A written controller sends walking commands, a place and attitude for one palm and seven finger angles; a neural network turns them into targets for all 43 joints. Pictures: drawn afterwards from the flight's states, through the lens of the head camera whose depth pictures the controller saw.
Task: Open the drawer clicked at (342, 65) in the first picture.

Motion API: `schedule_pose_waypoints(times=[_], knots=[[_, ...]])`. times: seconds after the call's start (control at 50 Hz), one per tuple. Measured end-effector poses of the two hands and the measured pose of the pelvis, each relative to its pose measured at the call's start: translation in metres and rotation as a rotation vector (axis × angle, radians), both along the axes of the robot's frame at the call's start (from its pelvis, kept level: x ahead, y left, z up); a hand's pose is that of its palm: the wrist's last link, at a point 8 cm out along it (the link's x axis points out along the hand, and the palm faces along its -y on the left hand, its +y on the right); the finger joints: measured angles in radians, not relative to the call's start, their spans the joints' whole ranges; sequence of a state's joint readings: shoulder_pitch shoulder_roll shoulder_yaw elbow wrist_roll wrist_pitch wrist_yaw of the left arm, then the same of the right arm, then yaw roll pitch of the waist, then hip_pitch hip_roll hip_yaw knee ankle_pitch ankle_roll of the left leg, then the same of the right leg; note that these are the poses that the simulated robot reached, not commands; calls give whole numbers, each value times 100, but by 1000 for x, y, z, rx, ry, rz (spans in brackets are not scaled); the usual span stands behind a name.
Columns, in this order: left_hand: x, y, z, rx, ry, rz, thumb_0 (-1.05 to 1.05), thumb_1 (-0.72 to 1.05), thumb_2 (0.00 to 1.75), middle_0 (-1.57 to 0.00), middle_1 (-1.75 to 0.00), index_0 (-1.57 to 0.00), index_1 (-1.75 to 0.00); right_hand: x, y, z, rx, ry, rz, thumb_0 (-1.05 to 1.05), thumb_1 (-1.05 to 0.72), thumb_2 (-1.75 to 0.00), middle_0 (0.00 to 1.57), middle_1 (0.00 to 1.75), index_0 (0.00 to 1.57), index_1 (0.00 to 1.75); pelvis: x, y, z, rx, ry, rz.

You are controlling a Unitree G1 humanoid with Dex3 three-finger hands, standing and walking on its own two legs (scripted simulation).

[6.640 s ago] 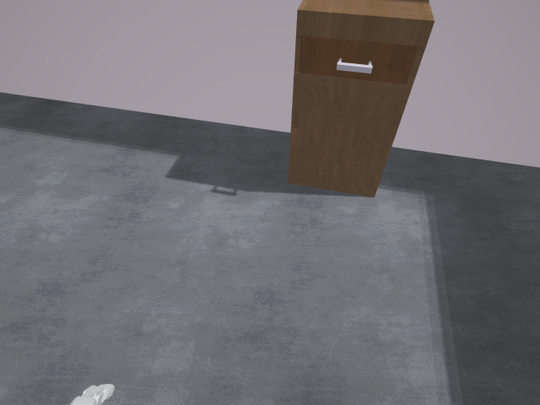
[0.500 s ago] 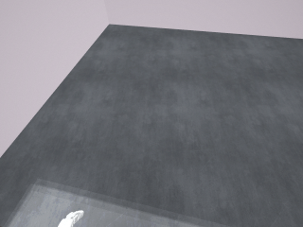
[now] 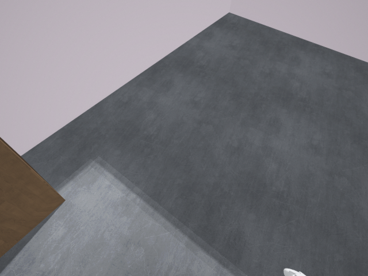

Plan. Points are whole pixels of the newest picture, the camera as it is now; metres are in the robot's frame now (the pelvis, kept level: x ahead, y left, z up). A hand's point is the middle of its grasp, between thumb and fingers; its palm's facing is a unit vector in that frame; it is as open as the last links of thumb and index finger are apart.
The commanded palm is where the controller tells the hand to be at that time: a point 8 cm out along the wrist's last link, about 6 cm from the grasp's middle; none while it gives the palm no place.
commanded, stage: turn to face it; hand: left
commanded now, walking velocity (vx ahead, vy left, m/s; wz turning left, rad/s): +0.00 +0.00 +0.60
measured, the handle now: out of the picture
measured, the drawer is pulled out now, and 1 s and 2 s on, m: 0.00 0.00 0.00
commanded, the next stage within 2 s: take the last steps up to it in 1.52 s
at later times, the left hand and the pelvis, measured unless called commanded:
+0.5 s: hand out of the picture +0.06 +0.18 -0.12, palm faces +0.28 -0.91 -0.31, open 7.4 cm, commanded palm none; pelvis +0.01 -0.04 +0.01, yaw +17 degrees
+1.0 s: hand out of the picture -0.07 +0.23 -0.16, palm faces +0.59 -0.77 -0.24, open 7.4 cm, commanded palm none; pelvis +0.00 +0.01 +0.02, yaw +35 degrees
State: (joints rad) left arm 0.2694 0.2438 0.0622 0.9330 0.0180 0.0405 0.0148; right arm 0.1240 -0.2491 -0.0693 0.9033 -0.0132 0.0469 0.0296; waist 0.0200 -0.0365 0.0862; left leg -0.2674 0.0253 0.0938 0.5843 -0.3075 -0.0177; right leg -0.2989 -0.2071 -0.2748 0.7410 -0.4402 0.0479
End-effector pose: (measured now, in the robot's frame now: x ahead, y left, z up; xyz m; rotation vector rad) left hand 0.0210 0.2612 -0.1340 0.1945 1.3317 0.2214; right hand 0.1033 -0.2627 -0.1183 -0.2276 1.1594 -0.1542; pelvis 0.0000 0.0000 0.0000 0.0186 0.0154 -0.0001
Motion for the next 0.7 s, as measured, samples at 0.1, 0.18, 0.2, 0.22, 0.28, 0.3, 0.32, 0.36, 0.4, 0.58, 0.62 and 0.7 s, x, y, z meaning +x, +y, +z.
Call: schedule_pose_waypoints(times=[0.1, 0.18, 0.2, 0.22, 0.28, 0.3, 0.32, 0.36, 0.4, 0.58, 0.62, 0.7], knots=[[-1, 17, 5, 9, -3, 57, 1, 91, 90, -20, -30, -20, -30, 16, 19, 13, -11, -30, 59, 1, -91, -89, 20, 30, 20, 30, 1, 6, 8, -16, -7, 48], [17, 17, 17, 13, -86, 73, 1, 91, 90, -20, -30, -20, -30, 17, 25, 14, -2, -10, 92, 1, -91, -89, 20, 30, 20, 30, 1, 5, 14, -23, -11, 95], [22, 16, 20, 16, -107, 76, 1, 91, 90, -20, -30, -20, -30, 17, 24, 12, 2, -4, 99, 1, -91, -89, 20, 30, 20, 30, 1, 3, 14, -22, -11, 106], [27, 14, 22, 20, -126, 78, 1, 91, 90, -20, -30, -20, -30, 17, 24, 11, 7, 3, 105, 1, -91, -89, 20, 30, 20, 30, 2, 1, 15, -21, -11, 117], [40, 6, 29, 33, -178, 83, 1, 91, 90, -20, -30, -20, -30, 16, 18, 3, 24, 26, 119, 1, -91, -89, 20, 30, 21, 30, 2, -7, 13, -15, -9, 152], [44, 2, 31, 39, -194, 84, 1, 91, 90, -20, -30, -20, -30, 16, 14, 0, 30, 34, 123, 1, -91, -89, 20, 30, 21, 30, 3, -11, 12, -12, -8, 164], [47, -3, 33, 46, -209, 87, 1, 91, 90, -20, -30, -20, -30, 17, 10, -4, 37, 41, 127, 1, -91, -89, 20, 30, 21, 30, 4, -15, 11, -9, -7, 175], [50, -12, 35, 65, -241, 93, 1, 91, 90, -20, -30, -20, -30, 19, 1, -15, 51, 51, 135, 1, -90, -89, 20, 30, 21, 30, 6, -25, 5, 3, -4, 199], [46, -21, 39, 80, -253, 100, 0, 91, 90, -20, -30, -20, -30, 23, -6, -21, 58, 65, 143, 1, -91, -89, 20, 30, 21, 30, 6, -32, 4, 2, -12, 228], [-8, -46, 45, 70, -179, 241, 1, 90, 90, -20, -30, -21, -30, 45, -12, -12, 52, 126, 252, 1, -91, -90, 19, 30, 20, 30, 13, -40, 18, 28, -23, 359], [-23, -48, 42, 60, -158, 277, 1, 90, 90, -20, -30, -21, -30, 52, -6, -10, 43, 135, 285, 1, -91, -90, 19, 30, 20, 30, 13, -39, 18, 28, -23, 386], [-57, -48, 29, 34, -105, 353, 1, 90, 90, -20, -30, -21, -30, 74, 15, -6, 23, 126, 362, 1, -91, -90, 19, 30, 20, 30, 11, -32, 15, 18, -21, 434]])
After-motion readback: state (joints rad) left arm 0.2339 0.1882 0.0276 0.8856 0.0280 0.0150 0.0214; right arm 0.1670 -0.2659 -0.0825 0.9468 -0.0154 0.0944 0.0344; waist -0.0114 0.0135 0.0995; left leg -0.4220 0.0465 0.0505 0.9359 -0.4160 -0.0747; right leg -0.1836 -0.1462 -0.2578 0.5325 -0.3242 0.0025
